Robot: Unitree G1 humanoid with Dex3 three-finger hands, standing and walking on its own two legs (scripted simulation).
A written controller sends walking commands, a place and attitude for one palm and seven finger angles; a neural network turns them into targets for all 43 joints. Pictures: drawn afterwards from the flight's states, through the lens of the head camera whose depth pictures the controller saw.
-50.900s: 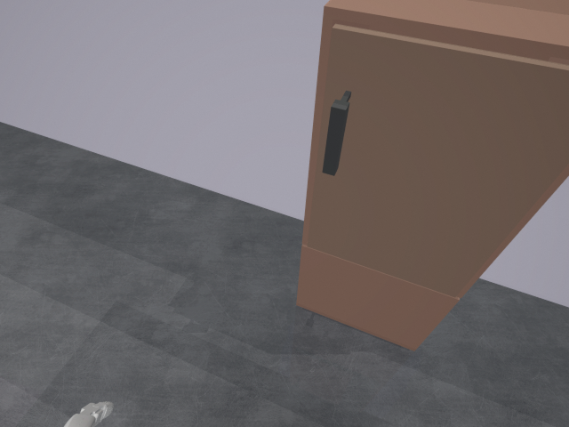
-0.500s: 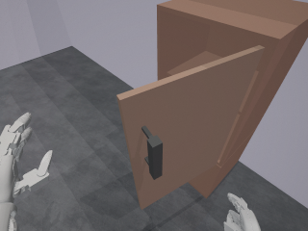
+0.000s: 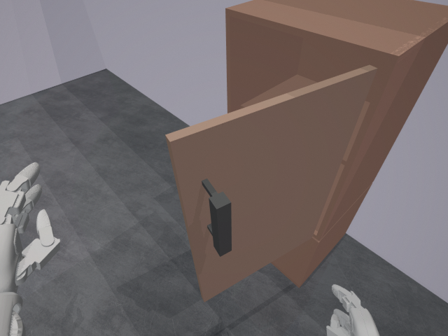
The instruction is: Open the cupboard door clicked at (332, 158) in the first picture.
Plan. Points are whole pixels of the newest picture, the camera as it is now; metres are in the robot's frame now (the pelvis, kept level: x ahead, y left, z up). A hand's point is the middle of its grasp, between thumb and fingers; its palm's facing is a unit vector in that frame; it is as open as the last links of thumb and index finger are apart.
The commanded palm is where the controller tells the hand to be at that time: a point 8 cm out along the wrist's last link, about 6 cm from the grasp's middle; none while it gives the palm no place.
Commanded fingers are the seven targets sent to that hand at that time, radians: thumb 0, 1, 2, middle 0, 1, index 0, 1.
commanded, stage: step back with the hand held close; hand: left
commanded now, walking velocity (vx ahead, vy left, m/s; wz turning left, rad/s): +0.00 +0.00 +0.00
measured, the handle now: (215, 217) +0.30 +0.06 +0.08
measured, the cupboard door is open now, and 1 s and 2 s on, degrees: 77 77 77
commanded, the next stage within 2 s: stop stepping back and stand still in 1.10 s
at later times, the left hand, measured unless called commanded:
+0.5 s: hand (42, 264) +0.16 +0.26 +0.15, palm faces +0.35 -0.79 -0.50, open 7.4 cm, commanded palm +0.10 +0.30 +0.17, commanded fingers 0.00 0.90 0.90 -0.20 -0.30 -0.20 -0.30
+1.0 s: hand (2, 304) +0.11 +0.27 +0.16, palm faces +0.37 -0.82 -0.43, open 7.4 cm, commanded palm +0.04 +0.31 +0.17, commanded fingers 0.00 0.90 0.90 -0.20 -0.30 -0.20 -0.30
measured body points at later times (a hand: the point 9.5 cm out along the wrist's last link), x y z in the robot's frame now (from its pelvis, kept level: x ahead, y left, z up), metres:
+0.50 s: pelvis -0.05 +0.00 -0.01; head -0.03 +0.01 +0.44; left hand +0.13 +0.30 +0.18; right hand +0.12 -0.25 -0.08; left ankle -0.02 +0.08 -0.74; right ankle -0.02 -0.11 -0.74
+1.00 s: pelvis -0.11 +0.02 +0.00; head -0.07 +0.05 +0.45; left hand +0.08 +0.31 +0.18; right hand +0.06 -0.20 -0.08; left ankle -0.02 +0.08 -0.74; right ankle -0.23 -0.13 -0.71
